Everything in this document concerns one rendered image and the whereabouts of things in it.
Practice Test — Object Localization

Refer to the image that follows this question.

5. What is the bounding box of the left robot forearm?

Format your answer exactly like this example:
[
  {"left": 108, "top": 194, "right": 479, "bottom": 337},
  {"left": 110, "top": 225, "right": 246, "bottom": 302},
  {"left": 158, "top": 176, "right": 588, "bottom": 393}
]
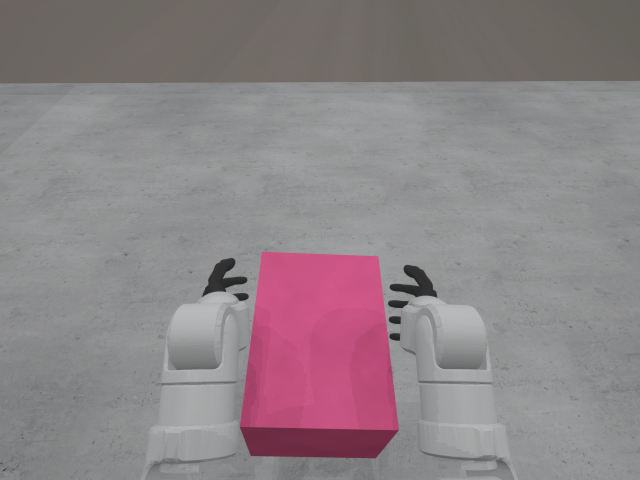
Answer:
[{"left": 141, "top": 291, "right": 250, "bottom": 480}]

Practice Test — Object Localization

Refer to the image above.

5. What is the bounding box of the carton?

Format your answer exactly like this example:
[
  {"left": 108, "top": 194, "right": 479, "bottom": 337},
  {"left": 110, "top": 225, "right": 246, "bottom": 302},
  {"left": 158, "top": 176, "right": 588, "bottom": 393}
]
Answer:
[{"left": 240, "top": 252, "right": 399, "bottom": 458}]

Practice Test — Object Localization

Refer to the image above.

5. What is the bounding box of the right robot hand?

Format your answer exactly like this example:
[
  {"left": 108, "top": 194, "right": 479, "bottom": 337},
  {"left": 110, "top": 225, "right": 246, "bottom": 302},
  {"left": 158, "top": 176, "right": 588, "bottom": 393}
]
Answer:
[{"left": 388, "top": 265, "right": 437, "bottom": 341}]

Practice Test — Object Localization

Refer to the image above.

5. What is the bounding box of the right robot forearm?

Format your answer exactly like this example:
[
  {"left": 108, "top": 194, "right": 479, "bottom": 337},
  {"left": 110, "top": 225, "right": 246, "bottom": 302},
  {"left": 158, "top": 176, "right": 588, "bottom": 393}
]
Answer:
[{"left": 400, "top": 296, "right": 518, "bottom": 480}]

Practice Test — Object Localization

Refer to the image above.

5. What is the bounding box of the left robot hand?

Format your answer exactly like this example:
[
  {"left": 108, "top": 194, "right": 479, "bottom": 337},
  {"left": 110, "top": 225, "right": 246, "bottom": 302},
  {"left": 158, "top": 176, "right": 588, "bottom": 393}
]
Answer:
[{"left": 202, "top": 258, "right": 249, "bottom": 301}]

